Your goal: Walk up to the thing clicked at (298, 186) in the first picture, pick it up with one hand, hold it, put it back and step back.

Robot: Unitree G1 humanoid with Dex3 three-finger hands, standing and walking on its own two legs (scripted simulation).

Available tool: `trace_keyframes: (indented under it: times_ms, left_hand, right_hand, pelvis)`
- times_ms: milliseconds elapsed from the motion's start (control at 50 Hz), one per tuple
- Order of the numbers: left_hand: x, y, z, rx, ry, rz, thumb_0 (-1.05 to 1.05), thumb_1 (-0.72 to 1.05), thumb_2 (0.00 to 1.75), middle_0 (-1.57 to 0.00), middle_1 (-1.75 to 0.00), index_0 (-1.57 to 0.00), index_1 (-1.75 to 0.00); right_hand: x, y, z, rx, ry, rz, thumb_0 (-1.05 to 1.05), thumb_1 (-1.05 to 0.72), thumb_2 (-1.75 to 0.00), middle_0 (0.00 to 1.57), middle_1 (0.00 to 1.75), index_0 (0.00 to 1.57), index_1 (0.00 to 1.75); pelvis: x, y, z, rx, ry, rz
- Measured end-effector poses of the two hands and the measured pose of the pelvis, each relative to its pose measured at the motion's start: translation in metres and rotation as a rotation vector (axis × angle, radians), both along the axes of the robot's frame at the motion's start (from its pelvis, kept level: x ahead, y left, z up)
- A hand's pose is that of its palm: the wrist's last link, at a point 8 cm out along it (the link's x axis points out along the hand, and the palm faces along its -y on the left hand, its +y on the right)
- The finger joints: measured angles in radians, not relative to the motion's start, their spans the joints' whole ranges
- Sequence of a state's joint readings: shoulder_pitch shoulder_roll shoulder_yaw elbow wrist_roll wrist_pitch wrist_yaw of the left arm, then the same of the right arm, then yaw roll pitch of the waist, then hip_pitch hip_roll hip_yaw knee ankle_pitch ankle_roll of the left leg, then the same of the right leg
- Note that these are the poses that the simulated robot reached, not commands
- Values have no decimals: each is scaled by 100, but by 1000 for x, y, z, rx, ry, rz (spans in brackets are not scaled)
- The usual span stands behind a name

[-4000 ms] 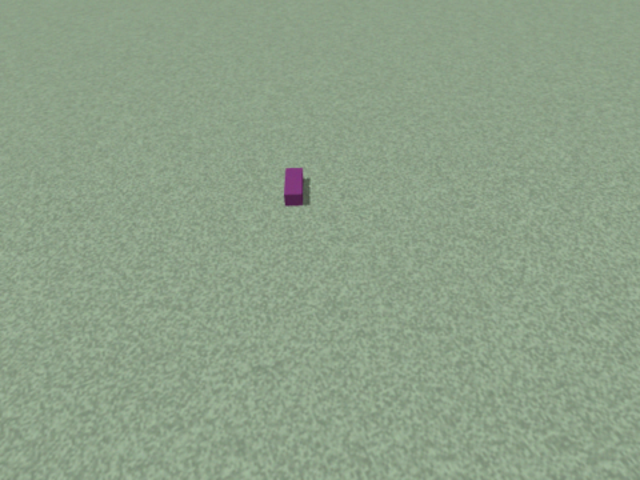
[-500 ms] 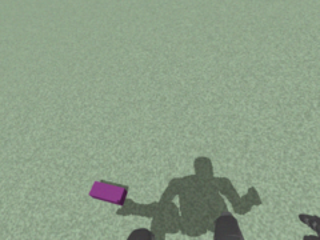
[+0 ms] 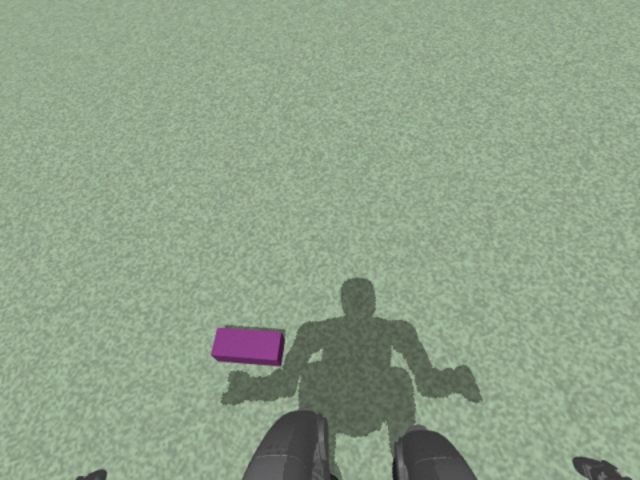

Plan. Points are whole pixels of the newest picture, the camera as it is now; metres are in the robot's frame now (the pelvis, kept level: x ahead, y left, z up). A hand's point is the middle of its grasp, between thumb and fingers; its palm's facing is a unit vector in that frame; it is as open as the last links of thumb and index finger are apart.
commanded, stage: walk up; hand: left
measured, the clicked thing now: (249, 346) +0.49 +0.29 -0.70
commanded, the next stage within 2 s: none
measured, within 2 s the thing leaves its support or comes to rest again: neither
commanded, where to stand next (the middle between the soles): +0.06 +0.04 m, yaw -9 degrees
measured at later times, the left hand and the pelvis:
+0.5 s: hand out of the picture +0.05 +0.42 -0.15, palm faces -0.14 -0.93 -0.34, open 7.4 cm; pelvis -0.04 +0.13 +0.01, yaw -8 degrees
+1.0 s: hand (128, 444) +0.19 +0.30 -0.13, palm faces -0.20 -0.90 -0.40, open 7.4 cm; pelvis +0.03 +0.06 +0.00, yaw -13 degrees
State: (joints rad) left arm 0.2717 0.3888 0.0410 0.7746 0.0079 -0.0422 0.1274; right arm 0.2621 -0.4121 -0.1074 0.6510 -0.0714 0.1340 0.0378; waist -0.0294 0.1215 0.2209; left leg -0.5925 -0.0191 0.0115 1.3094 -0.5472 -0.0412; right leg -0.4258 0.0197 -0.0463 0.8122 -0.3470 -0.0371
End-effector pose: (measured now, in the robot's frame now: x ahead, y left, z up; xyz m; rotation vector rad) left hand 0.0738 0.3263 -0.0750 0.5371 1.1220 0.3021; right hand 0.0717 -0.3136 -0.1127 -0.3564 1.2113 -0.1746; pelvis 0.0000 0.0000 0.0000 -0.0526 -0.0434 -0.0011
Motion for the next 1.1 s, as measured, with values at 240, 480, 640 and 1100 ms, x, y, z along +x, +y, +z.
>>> trace_keyframes:
  times_ms: [240, 480, 640, 1100]
  left_hand:
    - [-22, 142, -10, 18, -69, -30, 1, 90, 90, -21, -30, -21, -30]
    - [-19, 145, -36, -210, 96, -55, 1, 91, 90, -20, -30, -20, -30]
    - [20, 85, -45, -263, 166, -140, 1, 91, 90, -20, -30, -20, -30]
    - [124, 17, -18, -174, -34, -176, 1, 90, 90, -20, -30, -20, -30]
  right_hand:
    - [-36, 100, 0, -43, -188, -46, 0, -90, -90, 20, 30, 21, 30]
    - [-171, 118, 62, -207, 93, -203, 0, -89, -89, 21, 30, 22, 31]
    - [-189, 62, 79, -289, 154, -242, 0, -89, -89, 20, 30, 21, 30]
    - [-33, 69, 4, 6, -68, -194, 0, -90, -89, 20, 30, 21, 30]
  pelvis:
    - [-44, 121, -23, 106, -31, -71]
    - [-43, 134, 13, 42, -20, -131]
    - [-27, 105, 11, 56, 7, -201]
    - [23, 60, 4, 50, -18, -213]
